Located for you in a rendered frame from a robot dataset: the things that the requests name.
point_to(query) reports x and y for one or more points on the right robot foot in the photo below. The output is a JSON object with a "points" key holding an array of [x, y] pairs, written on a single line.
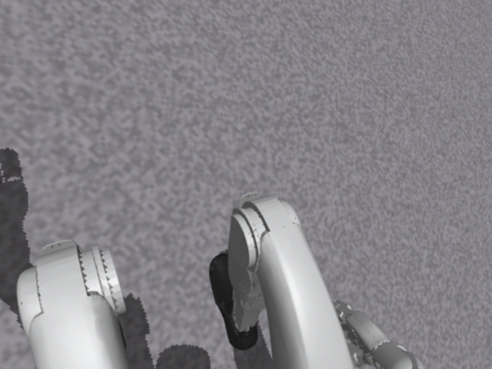
{"points": [[223, 296]]}

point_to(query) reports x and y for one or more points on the right robot arm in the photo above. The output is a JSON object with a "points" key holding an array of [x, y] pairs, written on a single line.
{"points": [[392, 355]]}

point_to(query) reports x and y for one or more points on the right robot hand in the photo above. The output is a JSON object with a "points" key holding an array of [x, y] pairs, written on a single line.
{"points": [[364, 334]]}

